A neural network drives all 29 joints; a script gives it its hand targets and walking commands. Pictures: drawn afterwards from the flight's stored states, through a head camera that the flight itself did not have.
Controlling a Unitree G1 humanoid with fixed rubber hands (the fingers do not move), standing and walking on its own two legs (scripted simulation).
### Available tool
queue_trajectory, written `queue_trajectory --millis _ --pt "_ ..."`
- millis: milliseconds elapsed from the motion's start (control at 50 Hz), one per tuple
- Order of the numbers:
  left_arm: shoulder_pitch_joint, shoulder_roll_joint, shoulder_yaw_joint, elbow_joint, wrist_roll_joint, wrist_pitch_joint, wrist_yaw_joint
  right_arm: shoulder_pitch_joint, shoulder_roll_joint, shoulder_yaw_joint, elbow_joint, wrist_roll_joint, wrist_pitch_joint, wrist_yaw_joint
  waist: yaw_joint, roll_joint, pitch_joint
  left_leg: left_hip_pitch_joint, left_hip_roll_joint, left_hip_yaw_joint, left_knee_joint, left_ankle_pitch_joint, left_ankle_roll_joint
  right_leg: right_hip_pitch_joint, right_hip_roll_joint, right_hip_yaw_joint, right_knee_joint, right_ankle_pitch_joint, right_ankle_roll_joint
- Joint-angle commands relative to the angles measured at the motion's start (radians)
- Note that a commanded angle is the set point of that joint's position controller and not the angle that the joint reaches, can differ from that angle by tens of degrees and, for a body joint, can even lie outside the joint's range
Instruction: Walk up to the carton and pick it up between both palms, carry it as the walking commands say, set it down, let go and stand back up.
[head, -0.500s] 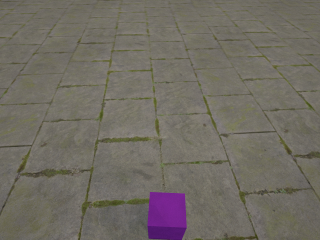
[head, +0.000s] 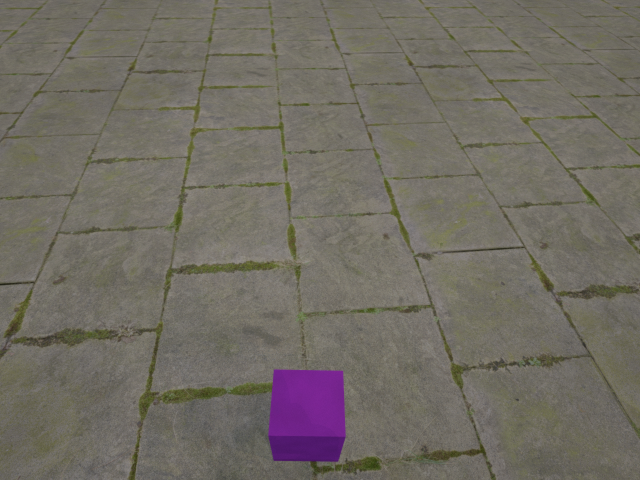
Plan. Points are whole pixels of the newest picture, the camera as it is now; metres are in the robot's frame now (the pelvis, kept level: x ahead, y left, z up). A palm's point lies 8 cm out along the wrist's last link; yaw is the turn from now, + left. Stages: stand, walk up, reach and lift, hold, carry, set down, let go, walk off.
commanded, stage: walk up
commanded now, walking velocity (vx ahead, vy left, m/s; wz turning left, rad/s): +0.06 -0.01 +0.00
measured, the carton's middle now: (307, 417) +0.41 +0.01 -0.65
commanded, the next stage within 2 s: stand in 0.86 s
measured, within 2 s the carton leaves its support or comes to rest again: neither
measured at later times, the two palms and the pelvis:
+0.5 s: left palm out of the picture +0.00 +0.15 -0.15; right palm out of the picture +0.03 -0.27 -0.15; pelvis +0.03 -0.05 +0.00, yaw +1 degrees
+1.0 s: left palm out of the picture +0.00 +0.19 -0.15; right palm out of the picture +0.02 -0.25 -0.14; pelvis +0.04 -0.03 +0.00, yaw +1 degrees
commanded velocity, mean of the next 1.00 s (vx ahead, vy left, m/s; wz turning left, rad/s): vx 0.02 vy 0.00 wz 0.00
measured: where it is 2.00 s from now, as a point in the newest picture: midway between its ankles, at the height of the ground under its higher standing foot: outside the picture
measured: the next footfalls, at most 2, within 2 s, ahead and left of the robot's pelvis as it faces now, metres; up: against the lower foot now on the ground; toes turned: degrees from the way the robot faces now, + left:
right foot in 0.10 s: +0.05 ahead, -0.16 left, +0.00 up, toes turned +9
left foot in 0.42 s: +0.06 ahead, +0.07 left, +0.00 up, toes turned +4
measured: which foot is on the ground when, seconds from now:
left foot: down 0.00-0.10, up 0.12-0.40, down 0.42-1.00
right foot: up 0.00-0.08, down 0.10-1.00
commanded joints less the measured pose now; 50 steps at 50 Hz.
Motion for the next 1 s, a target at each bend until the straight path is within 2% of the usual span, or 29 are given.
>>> queue_trajectory --millis 0,20,40,60,80,100,120,140,160,200,220,240,300,340,360,380,420,440,460,540,840,860,980 --pt "0.109 -0.037 -0.022 -0.022 0.005 -0.013 -0.011 -0.001 -0.099 -0.012 -0.01 0.007 0.009 0.017 0.041 0.294 0.036 -0.128 0.119 -0.114 -0.237 -0.171 0.097 0.171 0.008 -0.019 -0.21 0.04 0.009" --pt "0.167 -0.028 -0.017 -0.006 0.002 -0.018 -0.008 -0.003 -0.112 -0.016 0.005 0.004 0.012 0.025 0.061 0.265 0.014 -0.156 0.114 -0.1 -0.207 -0.266 0.101 0.251 0.027 -0.092 -0.261 0.09 0.02" --pt "0.187 -0.018 -0.016 0.009 0.001 -0.026 -0.002 0.012 -0.108 -0.014 0.014 0.008 0.014 0.032 0.069 0.191 0.016 -0.174 0.092 -0.101 -0.166 -0.3 0.095 0.301 0.016 -0.096 -0.319 0.106 0.021" --pt "0.213 0.006 -0.012 0.014 0.001 -0.036 0.001 0.044 -0.087 -0.011 0.018 0.013 0.014 0.039 0.076 0.086 0.022 -0.201 0.067 -0.095 -0.08 -0.323 0.085 0.345 -0.029 -0.057 -0.386 0.088 0.01" --pt "0.234 0.053 -0.002 0.021 0.009 -0.049 0.008 0.065 -0.034 -0.002 0.011 0.017 0.013 0.043 0.077 -0.11 0.051 -0.204 -0.006 -0.041 0.115 -0.247 0.057 0.299 -0.175 0.137 -0.545 -0.033 -0.014" --pt "0.147 0.119 0.008 -0.011 0.011 -0.055 0.013 0.047 0.004 0.018 -0.024 0.023 0.014 0.039 0.07 -0.297 0.118 -0.229 -0.07 -0.003 0.214 -0.253 0.006 0.107 -0.334 0.406 -0.754 -0.218 -0.075" --pt "0.081 0.113 0.006 -0.018 0.01 -0.053 0.011 0.039 -0.03 0.011 -0.008 0.023 0.026 0.035 0.042 -0.242 0.15 -0.17 -0.031 -0.073 0.32 -0.25 0.004 0.017 -0.339 0.404 -0.777 -0.243 -0.124" --pt "0.025 0.082 -0.004 -0.032 0.004 -0.058 0.011 0.066 -0.04 0.005 0.012 0.021 0.027 0.039 0.019 -0.188 0.165 -0.148 -0.02 -0.088 0.354 -0.199 0.004 0.013 -0.303 0.341 -0.735 -0.17 -0.125" --pt "-0.033 0.059 -0.019 -0.04 -0.004 -0.059 0.016 0.088 -0.049 0.002 0.025 0.022 0.023 0.037 -0.003 -0.142 0.176 -0.134 -0.013 -0.1 0.338 -0.168 -0.003 0.026 -0.263 0.232 -0.65 0.118 -0.113" --pt "0.009 0.034 -0.022 -0.029 -0.014 -0.075 0.021 0.106 -0.044 0.001 0.035 0.025 0.021 0.036 0.005 -0.132 0.075 -0.105 -0.03 -0.08 0.312 -0.154 -0.016 0.15 -0.228 0.135 -0.546 0.518 -0.125" --pt "0.033 0.032 -0.022 -0.018 -0.015 -0.08 0.022 0.099 -0.039 0.005 0.032 0.027 0.022 0.032 0.016 -0.133 0.035 -0.097 -0.033 -0.075 0.293 -0.16 -0.019 0.199 -0.227 0.117 -0.518 0.622 -0.137" --pt "0.052 0.033 -0.02 -0.006 -0.013 -0.081 0.025 0.079 -0.033 0.007 0.027 0.029 0.023 0.029 0.026 -0.14 0.015 -0.092 -0.034 -0.069 0.268 -0.167 -0.019 0.231 -0.231 0.111 -0.508 0.667 -0.147" --pt "0.082 0.044 -0.009 0.016 -0.004 -0.073 0.029 0.023 -0.022 0.011 0.015 0.033 0.028 0.023 0.044 -0.13 0.031 -0.084 -0.036 -0.06 0.168 -0.169 -0.02 0.253 -0.257 0.156 -0.508 0.648 -0.163" --pt "0.069 0.041 -0.004 0.021 -0.005 -0.067 0.031 0.034 -0.014 0.014 0.021 0.034 0.025 0.021 0.025 -0.121 0.032 -0.033 -0.044 -0.047 0.067 -0.092 -0.016 0.24 -0.247 0.155 -0.492 0.605 -0.149" --pt "0.062 0.037 -0.004 0.024 -0.008 -0.063 0.03 0.046 -0.011 0.017 0.026 0.035 0.019 0.02 0.011 -0.119 0.028 0.014 -0.048 -0.031 -0.008 -0.026 -0.01 0.225 -0.224 0.139 -0.475 0.565 -0.133" --pt "0.058 0.026 -0.007 0.026 -0.011 -0.061 0.028 0.058 -0.019 0.018 0.031 0.034 0.011 0.019 0.0 -0.101 0.015 0.086 -0.03 -0.021 -0.069 0.059 -0.002 0.195 -0.196 0.117 -0.46 0.511 -0.111" --pt "0.071 -0.023 -0.024 0.023 -0.012 -0.061 0.024 0.062 -0.066 0.01 0.041 0.032 -0.004 0.017 0.008 0.0 0.001 0.176 0.052 -0.086 -0.073 0.242 0.025 0.139 -0.128 0.075 -0.435 0.368 -0.071" --pt "0.088 -0.034 -0.029 0.018 -0.02 -0.055 0.024 0.021 -0.063 0.018 0.032 0.035 -0.008 0.022 0.024 0.053 0.023 0.143 0.065 -0.096 -0.071 0.276 0.045 0.163 -0.092 0.044 -0.472 0.293 -0.05" --pt "0.085 -0.025 -0.026 0.019 -0.021 -0.053 0.025 0.015 -0.056 0.024 0.037 0.034 -0.009 0.024 0.025 0.055 0.039 0.112 0.063 -0.1 -0.086 0.266 0.045 0.193 -0.091 0.041 -0.483 0.274 -0.045" --pt "0.095 -0.002 -0.025 0.029 -0.022 -0.052 0.025 0.007 -0.047 0.035 0.043 0.032 -0.015 0.023 0.029 0.028 0.043 0.098 0.04 -0.088 -0.098 0.219 0.034 0.24 -0.099 0.045 -0.487 0.337 -0.052" --pt "0.101 0.014 -0.03 0.041 -0.02 -0.055 0.025 0.012 -0.061 0.035 0.051 0.03 -0.026 0.027 0.025 0.011 0.058 0.104 0.039 -0.103 -0.115 0.183 0.036 0.235 -0.099 0.051 -0.505 0.301 -0.045" --pt "0.084 0.031 -0.032 0.042 -0.015 -0.056 0.029 0.016 -0.079 0.027 0.046 0.031 -0.024 0.025 0.038 0.02 0.058 0.083 0.037 -0.089 -0.098 0.161 0.032 0.225 -0.115 0.034 -0.484 0.339 -0.028" --pt "0.07 0.044 -0.033 0.052 -0.012 -0.056 0.026 0.021 -0.085 0.024 0.029 0.032 -0.026 0.026 0.034 0.0 0.045 0.085 0.036 -0.086 -0.093 0.134 0.034 0.195 -0.115 0.041 -0.47 0.34 -0.026"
